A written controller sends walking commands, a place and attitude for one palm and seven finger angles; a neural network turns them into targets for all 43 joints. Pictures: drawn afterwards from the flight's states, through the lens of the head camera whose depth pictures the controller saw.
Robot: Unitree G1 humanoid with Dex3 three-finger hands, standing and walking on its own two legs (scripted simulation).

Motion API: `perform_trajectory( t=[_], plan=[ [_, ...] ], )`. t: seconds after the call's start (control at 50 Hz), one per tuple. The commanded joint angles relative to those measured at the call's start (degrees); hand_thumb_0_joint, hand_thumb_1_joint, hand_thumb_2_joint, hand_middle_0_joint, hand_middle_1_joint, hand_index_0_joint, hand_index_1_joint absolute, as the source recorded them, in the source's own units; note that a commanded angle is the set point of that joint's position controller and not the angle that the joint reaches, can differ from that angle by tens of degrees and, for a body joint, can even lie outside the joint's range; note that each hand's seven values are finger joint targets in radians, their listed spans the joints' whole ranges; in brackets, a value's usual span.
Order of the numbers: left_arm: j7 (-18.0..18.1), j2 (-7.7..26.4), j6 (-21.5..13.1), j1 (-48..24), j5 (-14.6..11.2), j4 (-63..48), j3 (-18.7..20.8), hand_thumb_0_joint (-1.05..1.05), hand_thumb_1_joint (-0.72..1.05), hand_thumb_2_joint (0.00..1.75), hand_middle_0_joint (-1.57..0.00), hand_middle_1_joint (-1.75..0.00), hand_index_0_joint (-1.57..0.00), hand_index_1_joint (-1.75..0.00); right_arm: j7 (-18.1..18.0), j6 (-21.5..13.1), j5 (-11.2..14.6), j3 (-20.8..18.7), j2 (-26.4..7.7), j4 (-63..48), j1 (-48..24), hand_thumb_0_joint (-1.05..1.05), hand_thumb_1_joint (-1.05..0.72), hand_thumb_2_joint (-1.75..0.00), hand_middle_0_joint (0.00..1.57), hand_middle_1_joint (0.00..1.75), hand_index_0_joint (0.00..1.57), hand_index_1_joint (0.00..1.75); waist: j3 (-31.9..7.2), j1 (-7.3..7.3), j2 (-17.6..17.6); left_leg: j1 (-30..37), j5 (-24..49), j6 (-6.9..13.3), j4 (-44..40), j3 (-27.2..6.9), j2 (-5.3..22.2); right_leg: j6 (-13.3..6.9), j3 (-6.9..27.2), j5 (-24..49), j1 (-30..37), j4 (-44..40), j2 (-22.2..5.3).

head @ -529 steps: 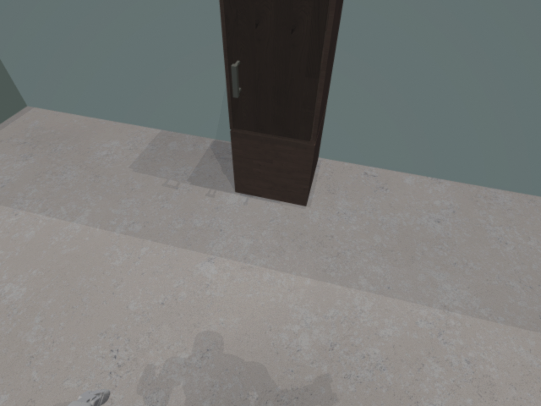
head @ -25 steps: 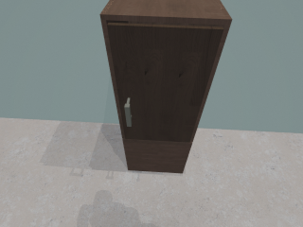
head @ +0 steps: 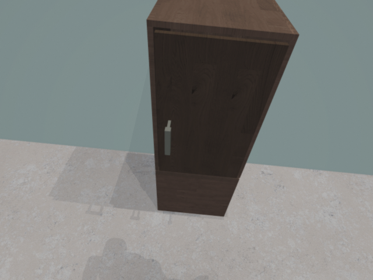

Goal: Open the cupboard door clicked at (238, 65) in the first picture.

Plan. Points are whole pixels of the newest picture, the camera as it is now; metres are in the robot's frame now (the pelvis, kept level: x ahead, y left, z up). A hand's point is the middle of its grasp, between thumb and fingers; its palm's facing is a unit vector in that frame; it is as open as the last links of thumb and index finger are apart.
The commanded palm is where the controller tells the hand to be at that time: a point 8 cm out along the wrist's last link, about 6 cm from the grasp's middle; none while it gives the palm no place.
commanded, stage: shuffle to correct the standing spot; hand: left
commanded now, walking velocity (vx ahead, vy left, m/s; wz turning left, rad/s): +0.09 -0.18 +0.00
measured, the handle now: (168, 137) +0.59 +0.10 -0.10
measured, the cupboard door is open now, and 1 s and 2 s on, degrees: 0 0 0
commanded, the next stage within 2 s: come to a stop and stand still in 0.90 s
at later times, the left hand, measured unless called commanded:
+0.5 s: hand out of the picture -0.10 +0.12 -0.17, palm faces +0.06 -0.99 -0.14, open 7.4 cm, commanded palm none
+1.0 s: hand out of the picture +0.08 +0.08 -0.17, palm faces -0.04 -0.98 -0.21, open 7.4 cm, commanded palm none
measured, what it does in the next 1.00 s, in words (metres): steps to the right: left foot, then right foot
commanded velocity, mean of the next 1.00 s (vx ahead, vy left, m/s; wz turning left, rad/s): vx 0.14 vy -0.12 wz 0.00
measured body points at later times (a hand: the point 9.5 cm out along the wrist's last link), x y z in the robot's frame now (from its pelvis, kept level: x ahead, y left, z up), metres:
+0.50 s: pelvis -0.04 -0.04 +0.01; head -0.06 -0.02 +0.46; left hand -0.11 +0.17 -0.16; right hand -0.05 -0.27 -0.14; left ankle -0.03 +0.07 -0.68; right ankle -0.03 -0.11 -0.74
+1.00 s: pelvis +0.01 -0.10 -0.01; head +0.03 -0.11 +0.44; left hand +0.08 +0.14 -0.15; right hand -0.10 -0.30 -0.17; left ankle -0.05 +0.06 -0.73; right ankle +0.07 -0.23 -0.74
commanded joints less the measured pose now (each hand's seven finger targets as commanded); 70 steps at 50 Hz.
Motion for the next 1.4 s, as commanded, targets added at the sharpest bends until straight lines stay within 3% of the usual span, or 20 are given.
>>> perform_trajectory(
  t=[0.0, 0.2, 0.28, 0.3, 0.32, 0.38, 0.54, 0.56, 0.6, 0.62, 0.76, 0.9, 0.94, 0.96, 0.98, 1.0, 1.08, 1.28, 1.34, 1.38],
  plan=[
    [0.54, 1.3, -0.1, 6.49, -0.35, 0.1, -0.04, 0.0, 0.9, 0.9, -0.2, -0.3, -0.2, -0.3, -0.46, -0.53, 0.19, -1.27, -5.52, -1.21, 2.22, 0.0, -0.9, -0.9, 0.2, 0.3, 0.2, 0.3, 0.13, -0.63, 3.38, 4.47, -19.89, -3.37, -14.61, -15.51, 11.26, -2.13, 2.13, -0.99, -6.04, -3.14, -2.01],
    [-1.28, -0.7, 3.61, 13.71, -0.12, 2.06, 1.7, 0.0, 0.9, 0.9, -0.2, -0.3, -0.2, -0.3, -2.05, 1.03, -0.7, -3.5, -9.21, -0.21, 3.07, 0.0, -0.9, -0.9, 0.2, 0.3, 0.2, 0.3, 1.59, 0.41, 5.33, -3.17, -25.99, -1.23, -21.1, -15.81, 18.03, -3.45, 0.53, -8.38, -4.93, 8.42, 0.93],
    [-1.12, -1.71, 4.01, 21.73, 0.1, 4.48, 2.72, 0.0, 0.9, 0.9, -0.2, -0.3, -0.2, -0.3, -2.06, 1.89, -0.69, -3.69, -6.56, 0.15, 1.96, 0.0, -0.9, -0.9, 0.2, 0.3, 0.2, 0.3, 3.37, 3.29, 1.73, -14.25, -28.09, -6.65, -13.69, -5.58, 11.51, -4.93, -1.87, -4.52, 7.15, -7.11, 2.7],
    [-0.49, 0.9, 3.63, 22.12, 0.76, 4.25, 3.19, 0.0, 0.9, 0.9, -0.2, -0.3, -0.2, -0.3, -1.92, 2.02, -0.11, -3.27, -3.1, -0.01, 2.39, 0.0, -0.9, -0.9, 0.2, 0.3, 0.2, 0.3, 4.99, 3.55, -7.89, -17.58, -27.11, -8.02, -0.95, -0.74, 5.3, -7.48, 7.63, -13.81, 4.43, -16.12, -4.05],
    [0.31, 2.57, 3.15, 16.74, 1.04, 2.49, 3.35, 0.0, 0.9, 0.9, -0.2, -0.3, -0.2, -0.3, -1.91, 2.45, 0.23, -3.11, 0.14, -0.78, 2.58, 0.0, -0.9, -0.9, 0.2, 0.3, 0.2, 0.3, 7.41, 1.68, -18.31, -14.62, -20.44, -7.89, 21.51, 3.49, -0.06, -13.34, 22.97, -27.87, -9.14, -26.31, -15.6],
    [0.87, 0.32, 0.47, 0.67, -0.05, -2.08, 2.86, 0.0, 0.9, 0.9, -0.2, -0.3, -0.2, -0.3, -1.11, 2.34, -0.05, -3.59, 1.4, 1.88, 8.81, 0.0, -0.9, -0.9, 0.2, 0.3, 0.2, 0.3, 6.27, -4.81, -3.96, -8.25, -14.71, -5.35, 41.08, -4.27, 4.37, -13.59, 13.62, -14.03, -20.17, -21.2, -12.93],
    [-0.33, 0.0, 0.22, 8.62, 0.26, 2.18, 2.41, 0.0, 0.9, 0.9, -0.2, -0.3, -0.2, -0.3, -1.65, -0.37, -0.49, -1.67, 4.88, 2.97, 13.01, 0.0, -0.9, -0.9, 0.2, 0.3, 0.2, 0.3, 4.7, -1.66, -5.3, 2.37, -15.6, -4.31, 5.85, 1.98, 2.94, -11.02, 10.65, -14.77, -13.23, -11.69, -7.35],
    [-0.6, -0.91, 0.33, 7.71, -0.26, 2.11, 2.25, 0.0, 0.9, 0.9, -0.2, -0.3, -0.2, -0.3, -2.06, -0.74, -0.5, -1.41, 4.45, 4.46, 16.56, 0.0, -0.9, -0.9, 0.2, 0.3, 0.2, 0.3, 4.69, -2.82, -2.81, 7.55, -13.34, -3.82, -0.85, 0.48, 3.95, -9.33, 9.19, -15.16, -16.32, -7.09, -5.33],
    [-1.7, -6.15, 0.07, 7.78, -0.48, 0.23, 1.56, 0.0, 0.9, 0.9, -0.2, -0.3, -0.2, -0.3, -3.08, -1.56, -0.9, -3.32, -3.07, 5.09, 21.41, 0.0, -0.9, -0.9, 0.2, 0.3, 0.2, 0.3, 5.86, -3.77, 18.3, 14.33, -31.43, 3.04, -16.3, -30.42, 24.65, -3.69, -0.65, -11.2, -32.99, 14.66, 1.39],
    [-2.16, -4.54, 0.39, 2.12, 0.58, -2.06, 2.01, 0.0, 0.9, 0.9, -0.2, -0.3, -0.2, -0.3, -3.61, -1.64, -0.74, -3.78, -5.23, 4.55, 21.61, 0.0, -0.9, -0.9, 0.2, 0.3, 0.2, 0.3, 10.09, -4.86, 13.28, 8.93, -35.33, 7.07, -21.51, -36.26, 30.69, -3.1, 2.74, -9.52, -35.87, 24.9, -1.11],
    [-3.49, -5.22, 0.09, -1.28, -0.05, -0.68, 2.51, 0.0, 0.9, 0.9, -0.2, -0.3, -0.2, -0.3, -3.22, -4.08, -0.53, -1.86, 0.15, 5.5, 15.71, 0.0, -0.9, -0.9, 0.2, 0.3, 0.2, 0.3, 8.17, -1.03, 7.75, 5.18, -1.99, 3.05, -15.98, -9.94, 18.33, -0.45, 2.28, 4.66, -26.92, 23.78, -4.41],
    [-3.16, -4.28, -1.14, -2.27, -0.66, -0.64, 2.99, 0.0, 0.9, 0.9, -0.2, -0.3, -0.2, -0.3, -1.78, -2.5, -0.95, -3.55, -2.42, 5.96, 14.94, 0.0, -0.9, -0.9, 0.2, 0.3, 0.2, 0.3, 5.37, -1.26, 8.34, 0.95, -8.91, 1.03, -8.6, -6.62, 16.26, -0.48, -5.31, 5.3, -9.72, 5.54, -0.91],
    [-2.49, -0.23, -2.18, 8.91, -0.51, 3.07, 4.03, 0.0, 0.9, 0.9, -0.2, -0.3, -0.2, -0.3, -1.12, -2.09, -0.53, -3.29, -0.89, 5.97, 14.41, 0.0, -0.9, -0.9, 0.2, 0.3, 0.2, 0.3, -0.5, 3.8, -0.73, -6.04, -15.18, -2.44, 6.96, -1.75, 10.74, -1.87, -1.75, 3.86, 7.17, -0.46, -2.74],
    [-1.58, 6.22, -2.92, 14.05, -0.3, 4.4, 5.1, 0.0, 0.9, 0.9, -0.2, -0.3, -0.2, -0.3, -0.69, -2.06, 0.04, -2.1, 3.81, 5.01, 16.53, 0.0, -0.9, -0.9, 0.2, 0.3, 0.2, 0.3, -5.51, 5.12, -18.68, -16.28, -26.56, -4.64, 25.48, 2.85, 3.66, -6.06, 16.25, -3.9, 15.6, -7.61, -16.95],
    [-1.0, 7.7, -2.97, 15.61, -1.07, 4.48, 4.92, 0.0, 0.9, 0.9, -0.2, -0.3, -0.2, -0.3, -0.58, -1.35, 0.09, -1.81, 2.99, 2.71, 13.11, 0.0, -0.9, -0.9, 0.2, 0.3, 0.2, 0.3, -5.51, 5.4, -18.34, -19.59, -29.83, -4.01, 37.27, -3.19, 3.39, -8.94, 26.72, -9.31, 11.74, -14.79, -21.99],
    [-0.59, 5.76, -2.53, 11.64, -1.13, 3.58, 4.63, 0.0, 0.9, 0.9, -0.2, -0.3, -0.2, -0.3, -0.43, -1.03, 0.02, -2.29, 3.42, 1.81, 10.59, 0.0, -0.9, -0.9, 0.2, 0.3, 0.2, 0.3, -0.07, 3.83, -9.55, -20.89, -24.73, -3.65, 41.7, -5.55, 5.55, -10.13, 24.52, -11.25, 6.06, -16.49, -21.78],
    [0.26, -1.86, -3.33, -2.86, -0.7, 0.0, 2.27, 0.0, 0.9, 0.9, -0.2, -0.3, -0.2, -0.3, -0.43, 0.45, -0.11, -1.66, 4.29, 5.38, 13.46, 0.0, -0.9, -0.9, 0.2, 0.3, 0.2, 0.3, 3.78, -2.63, -4.47, -8.3, -10.82, -6.23, 34.62, -6.62, 8.21, -7.41, 7.32, 8.29, -12.22, -15.22, -15.38],
    [1.3, 4.64, -0.93, -0.59, -0.04, -0.15, 4.38, 0.0, 0.9, 0.9, -0.2, -0.3, -0.2, -0.3, -0.41, 1.81, 0.34, -2.18, 1.84, -0.91, 4.54, 0.0, -0.9, -0.9, 0.2, 0.3, 0.2, 0.3, -0.73, 0.28, -6.55, -4.65, -13.2, -7.84, 14.36, -4.35, 3.67, -12.05, 7.12, 36.5, -3.34, -4.04, -18.48],
    [1.01, 2.5, -0.08, -2.0, -0.58, -1.04, 3.98, 0.0, 0.9, 0.9, -0.2, -0.3, -0.2, -0.3, -0.63, 0.9, 0.18, -2.83, -0.71, -0.49, 7.4, 0.0, -0.9, -0.9, 0.2, 0.3, 0.2, 0.3, -3.43, -1.64, -1.8, 9.73, 6.61, -6.52, -1.38, -5.37, 6.4, -5.89, 2.81, 23.28, -9.39, 4.42, -11.9],
    [0.92, -1.7, 0.61, 0.23, -1.08, -1.87, 2.64, 0.0, 0.9, 0.9, -0.2, -0.3, -0.2, -0.3, -1.08, 0.66, -0.12, -3.82, -7.24, -2.6, 5.5, 0.0, -0.9, -0.9, 0.2, 0.3, 0.2, 0.3, -5.0, -1.2, 16.77, 10.19, 36.4, 4.67, -6.88, -21.34, 23.18, 0.16, -1.47, -16.62, -16.61, 21.2, -1.04]
  ],
)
